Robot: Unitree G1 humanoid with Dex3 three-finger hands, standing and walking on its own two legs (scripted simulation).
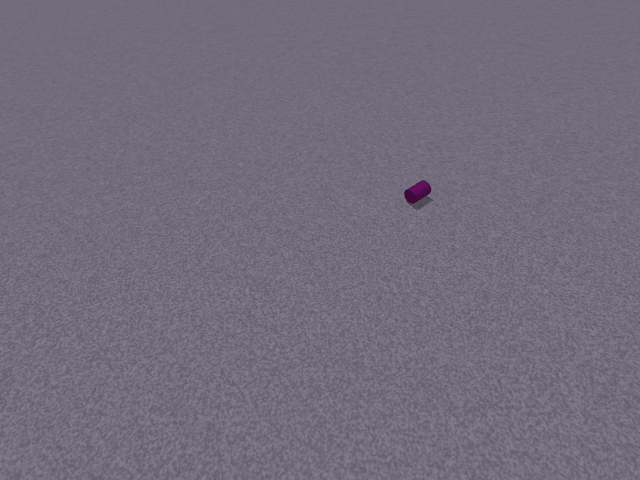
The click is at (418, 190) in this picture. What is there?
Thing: lying can
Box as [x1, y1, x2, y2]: [404, 180, 430, 203]
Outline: 426,181 422,180 404,192 404,195 409,202 413,203 430,192 430,186
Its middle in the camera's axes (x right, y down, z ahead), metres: +0.45 -0.21 +1.80
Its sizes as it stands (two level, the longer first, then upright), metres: 0.103 0.072 0.072
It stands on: the floor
